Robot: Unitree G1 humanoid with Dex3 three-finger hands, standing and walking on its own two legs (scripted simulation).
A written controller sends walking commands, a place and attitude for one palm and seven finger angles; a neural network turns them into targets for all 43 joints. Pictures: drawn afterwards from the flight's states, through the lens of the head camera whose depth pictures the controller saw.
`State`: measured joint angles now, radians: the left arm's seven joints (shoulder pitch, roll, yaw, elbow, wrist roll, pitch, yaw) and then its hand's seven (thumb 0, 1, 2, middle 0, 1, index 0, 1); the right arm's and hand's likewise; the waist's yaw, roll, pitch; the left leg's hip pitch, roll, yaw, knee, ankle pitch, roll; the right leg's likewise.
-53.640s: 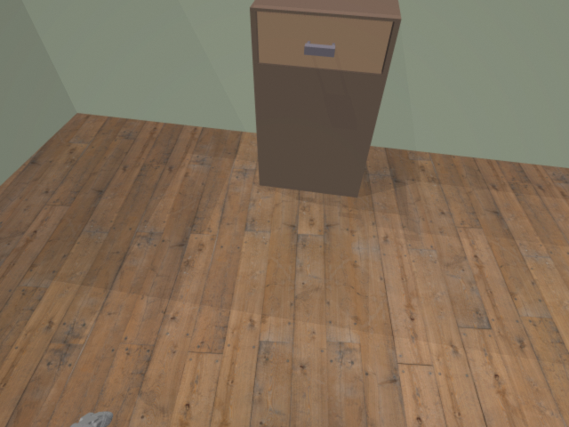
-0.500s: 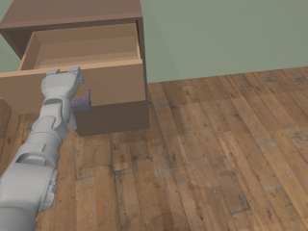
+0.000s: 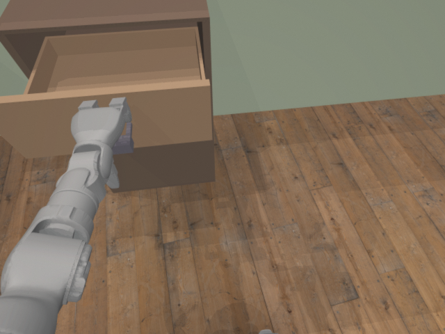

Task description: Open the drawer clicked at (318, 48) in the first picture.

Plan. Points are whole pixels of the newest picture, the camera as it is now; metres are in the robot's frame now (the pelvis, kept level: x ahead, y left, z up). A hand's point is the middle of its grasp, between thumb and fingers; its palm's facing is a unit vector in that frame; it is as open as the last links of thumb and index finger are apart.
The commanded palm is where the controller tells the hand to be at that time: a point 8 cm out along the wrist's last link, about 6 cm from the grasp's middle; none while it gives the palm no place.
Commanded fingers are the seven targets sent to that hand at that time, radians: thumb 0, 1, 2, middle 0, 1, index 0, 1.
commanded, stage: lower the fingers behind the handle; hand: left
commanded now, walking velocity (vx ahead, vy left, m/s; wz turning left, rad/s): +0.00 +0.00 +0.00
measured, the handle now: (108, 137) +0.52 +0.23 +0.00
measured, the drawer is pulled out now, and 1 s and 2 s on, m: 0.24 0.24 0.24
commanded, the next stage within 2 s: lift the fingers back up to retry in 1.32 s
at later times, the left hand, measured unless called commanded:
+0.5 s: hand (107, 154) +0.47 +0.22 +0.01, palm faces -0.04 -0.02 -1.00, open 13.9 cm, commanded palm +0.45 +0.22 +0.06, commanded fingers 0.00 -0.50 0.30 -0.30 -1.20 -0.30 -1.20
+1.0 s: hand (106, 154) +0.47 +0.23 +0.00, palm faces -0.03 +0.01 -1.00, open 13.8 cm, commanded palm +0.46 +0.21 +0.03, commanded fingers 0.00 -0.50 0.30 -0.30 -1.20 -0.30 -1.20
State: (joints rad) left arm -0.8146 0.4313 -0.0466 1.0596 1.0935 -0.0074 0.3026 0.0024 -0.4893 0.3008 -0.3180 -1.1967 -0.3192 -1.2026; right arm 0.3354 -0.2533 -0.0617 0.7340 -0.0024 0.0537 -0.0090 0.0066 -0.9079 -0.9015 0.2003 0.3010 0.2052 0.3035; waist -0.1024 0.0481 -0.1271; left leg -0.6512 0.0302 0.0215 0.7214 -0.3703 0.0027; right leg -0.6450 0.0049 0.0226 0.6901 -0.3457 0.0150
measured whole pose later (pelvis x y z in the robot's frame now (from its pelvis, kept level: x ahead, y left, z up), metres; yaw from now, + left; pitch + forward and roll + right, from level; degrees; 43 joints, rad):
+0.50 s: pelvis -0.01 +0.00 -0.01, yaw +0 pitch +20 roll -1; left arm -0.80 0.45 -0.04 1.08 1.11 -0.04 0.37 0.00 -0.49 0.30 -0.32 -1.20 -0.31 -1.21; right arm 0.35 -0.25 -0.07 0.76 -0.01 0.04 0.00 0.01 -0.91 -0.90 0.20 0.30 0.21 0.30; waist -0.10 0.04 -0.14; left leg -0.75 0.03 0.01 0.81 -0.40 0.00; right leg -0.74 0.01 0.01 0.76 -0.37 0.02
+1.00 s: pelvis -0.03 +0.00 -0.03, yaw +0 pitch +23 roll -2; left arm -0.92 0.49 -0.07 1.15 1.11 -0.01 0.37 0.00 -0.49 0.30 -0.31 -1.26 -0.30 -1.27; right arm 0.37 -0.25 -0.05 0.74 -0.02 0.05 -0.01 0.01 -0.91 -0.90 0.20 0.30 0.21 0.30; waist -0.12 0.04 -0.16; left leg -0.92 0.03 0.00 0.94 -0.42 0.01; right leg -0.90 0.01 0.01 0.89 -0.39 0.02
